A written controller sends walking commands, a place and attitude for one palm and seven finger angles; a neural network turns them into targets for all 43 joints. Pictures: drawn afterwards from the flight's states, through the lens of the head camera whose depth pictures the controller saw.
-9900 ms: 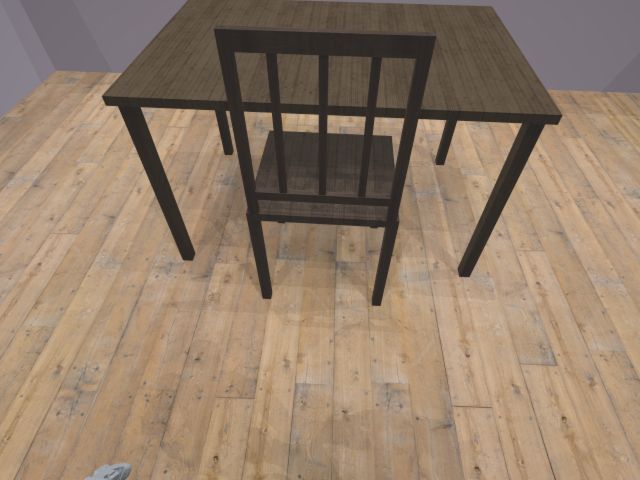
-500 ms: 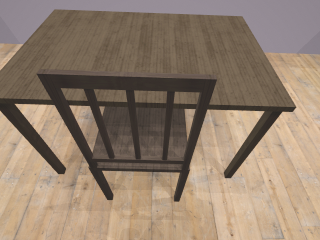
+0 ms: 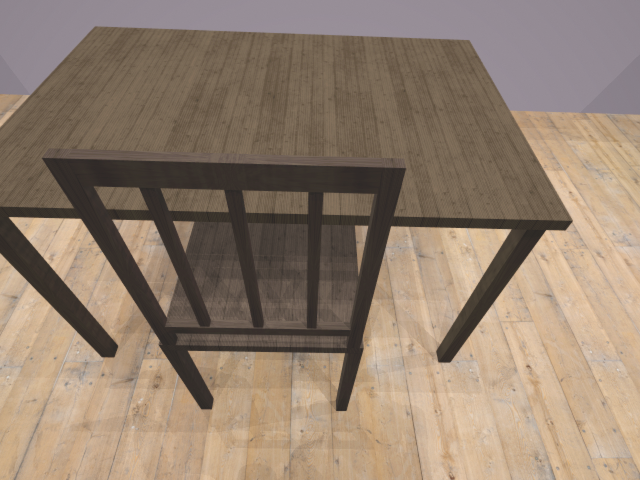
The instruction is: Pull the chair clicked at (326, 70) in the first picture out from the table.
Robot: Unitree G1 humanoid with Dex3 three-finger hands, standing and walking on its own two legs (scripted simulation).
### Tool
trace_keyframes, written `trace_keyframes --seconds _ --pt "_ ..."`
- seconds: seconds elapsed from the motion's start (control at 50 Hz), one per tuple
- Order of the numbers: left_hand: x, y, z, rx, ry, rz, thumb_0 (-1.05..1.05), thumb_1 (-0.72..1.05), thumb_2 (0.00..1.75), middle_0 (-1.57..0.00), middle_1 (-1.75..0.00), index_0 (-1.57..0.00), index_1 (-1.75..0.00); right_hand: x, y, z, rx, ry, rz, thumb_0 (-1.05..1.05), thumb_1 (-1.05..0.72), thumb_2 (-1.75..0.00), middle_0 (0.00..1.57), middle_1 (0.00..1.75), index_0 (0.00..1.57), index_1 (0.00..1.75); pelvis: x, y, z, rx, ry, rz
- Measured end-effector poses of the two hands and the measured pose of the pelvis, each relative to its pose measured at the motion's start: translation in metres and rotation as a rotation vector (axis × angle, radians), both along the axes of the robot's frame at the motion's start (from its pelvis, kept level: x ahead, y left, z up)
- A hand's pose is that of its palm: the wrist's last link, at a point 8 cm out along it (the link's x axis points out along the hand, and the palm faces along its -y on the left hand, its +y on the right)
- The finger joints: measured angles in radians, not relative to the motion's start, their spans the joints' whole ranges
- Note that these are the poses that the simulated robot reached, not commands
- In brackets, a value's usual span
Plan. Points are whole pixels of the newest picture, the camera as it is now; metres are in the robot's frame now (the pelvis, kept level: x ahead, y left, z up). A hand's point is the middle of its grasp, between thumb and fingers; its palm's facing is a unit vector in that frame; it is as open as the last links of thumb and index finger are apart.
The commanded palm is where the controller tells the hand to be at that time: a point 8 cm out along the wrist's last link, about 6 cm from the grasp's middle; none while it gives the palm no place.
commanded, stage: look again from close up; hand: left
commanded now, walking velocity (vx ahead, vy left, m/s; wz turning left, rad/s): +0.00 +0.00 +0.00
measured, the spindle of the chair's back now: (248, 270) +0.43 +0.14 -0.05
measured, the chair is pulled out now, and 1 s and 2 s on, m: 0.00 0.00 0.00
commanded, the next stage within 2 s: raise the hand toward the chair's back in 0.36 s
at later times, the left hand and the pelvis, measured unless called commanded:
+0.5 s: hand out of the picture -0.01 +0.14 -0.17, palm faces +0.05 -0.99 -0.16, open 7.4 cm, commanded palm +0.09 +0.19 -0.07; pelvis +0.01 -0.01 +0.00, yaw +1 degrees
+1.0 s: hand out of the picture +0.11 +0.15 -0.07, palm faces +0.24 -0.97 -0.07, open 10.3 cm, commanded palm +0.11 +0.20 -0.06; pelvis -0.05 -0.07 -0.10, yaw +4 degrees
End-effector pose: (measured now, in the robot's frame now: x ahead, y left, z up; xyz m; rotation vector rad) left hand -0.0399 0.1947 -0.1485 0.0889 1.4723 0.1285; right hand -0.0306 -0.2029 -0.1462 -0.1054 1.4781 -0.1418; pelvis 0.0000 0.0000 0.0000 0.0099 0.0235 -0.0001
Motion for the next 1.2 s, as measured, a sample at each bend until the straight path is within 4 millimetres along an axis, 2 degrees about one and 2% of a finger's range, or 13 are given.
trace_keyframes --seconds 0.18,0.48,0.52,0.56,0.6,0.68,0.74,0.82,0.92,1.0,1.04,1.1,1.2 --pt "0.013 -0.005 0.0 -0.001 -0.028 -0.006 0.01 0.91 0.9 -0.2 -0.3 -0.2 -0.29 0.004 -0.008 0.001 -0.006 -0.005 0.001 0.0 -0.91 -0.9 0.2 0.3 0.2 0.3 0.003 -0.006 0.0 0.0 -0.002 0.003" --pt "0.016 -0.005 0.001 0.023 -0.029 -0.016 0.01 0.91 0.9 -0.2 -0.3 -0.2 -0.29 0.008 -0.014 0.0 -0.002 -0.007 0.008 0.0 -0.91 -0.9 0.2 0.3 0.2 0.3 0.007 -0.012 0.0 -0.003 0.003 0.005" --pt "0.037 0.008 0.016 0.074 -0.116 0.018 0.04 0.94 0.89 -0.21 -0.3 -0.2 -0.29 0.016 -0.023 0.004 -0.025 -0.094 0.013 0.01 -0.92 -0.9 0.2 0.3 0.2 0.3 0.004 -0.013 -0.002 0.003 0.007 0.011" --pt "0.076 0.031 0.046 0.169 -0.361 0.02 0.07 0.97 0.89 -0.21 -0.3 -0.2 -0.29 0.031 -0.036 0.008 -0.05 -0.24 0.035 0.02 -0.93 -0.9 0.2 0.3 0.2 0.3 0.0 -0.015 -0.005 0.021 0.013 0.013" --pt "0.117 0.041 0.08 0.226 -0.586 0.014 0.07 0.96 0.88 -0.2 -0.29 -0.2 -0.29 0.05 -0.049 0.009 -0.06 -0.373 0.051 0.02 -0.93 -0.9 0.2 0.3 0.2 0.3 -0.005 -0.016 -0.008 0.035 0.019 0.034" --pt "0.192 0.022 0.136 0.19 -1.046 -0.038 0.05 0.88 0.86 -0.19 -0.28 -0.18 -0.28 0.095 -0.075 0.009 -0.096 -0.594 0.114 0.02 -0.92 -0.9 0.2 0.3 0.2 0.3 -0.017 -0.019 -0.022 0.021 0.05 0.071" --pt "0.22 -0.007 0.146 0.026 -1.304 -0.049 0.04 0.81 0.84 -0.18 -0.27 -0.17 -0.27 0.13 -0.091 0.018 -0.134 -0.719 0.124 0.01 -0.92 -0.9 0.2 0.3 0.2 0.3 -0.024 -0.028 -0.036 0.006 0.106 0.053" --pt "0.206 -0.035 0.118 -0.156 -1.445 -0.063 0.02 0.7 0.8 -0.18 -0.26 -0.17 -0.26 0.172 -0.104 0.039 -0.173 -0.855 0.166 0.01 -0.91 -0.9 0.2 0.3 0.2 0.3 -0.031 -0.044 -0.058 0.008 0.164 0.033" --pt "0.147 -0.022 0.068 -0.049 -1.302 -0.011 0.01 0.57 0.75 -0.18 -0.25 -0.17 -0.24 0.214 -0.104 0.044 -0.175 -0.953 0.245 0.01 -0.91 -0.9 0.2 0.3 0.2 0.3 -0.041 -0.059 -0.082 -0.002 0.188 0.044" --pt "0.115 0.003 0.083 0.132 -1.367 0.038 0.02 0.47 0.71 -0.17 -0.23 -0.16 -0.23 0.231 -0.088 0.028 -0.125 -0.982 0.297 0.01 -0.91 -0.9 0.2 0.3 0.2 0.3 -0.047 -0.067 -0.096 -0.028 0.202 0.068" --pt "0.115 0.007 0.102 0.172 -1.479 0.024 0.02 0.42 0.69 -0.16 -0.22 -0.15 -0.22 0.231 -0.077 0.013 -0.083 -0.978 0.317 0.01 -0.91 -0.9 0.2 0.3 0.2 0.3 -0.051 -0.069 -0.101 -0.042 0.208 0.079" --pt "0.132 -0.003 0.118 0.111 -1.602 -0.063 0.02 0.35 0.66 -0.14 -0.21 -0.14 -0.21 0.221 -0.061 -0.01 -0.02 -0.948 0.325 0.01 -0.91 -0.9 0.2 0.3 0.2 0.3 -0.058 -0.071 -0.107 -0.055 0.216 0.088" --pt "0.174 -0.029 0.094 -0.117 -1.434 -0.194 0.01 0.23 0.61 -0.13 -0.19 -0.13 -0.19 0.18 -0.055 -0.038 0.029 -0.816 0.242 0.01 -0.9 -0.9 0.2 0.3 0.2 0.3 -0.061 -0.072 -0.105 -0.045 0.225 0.08"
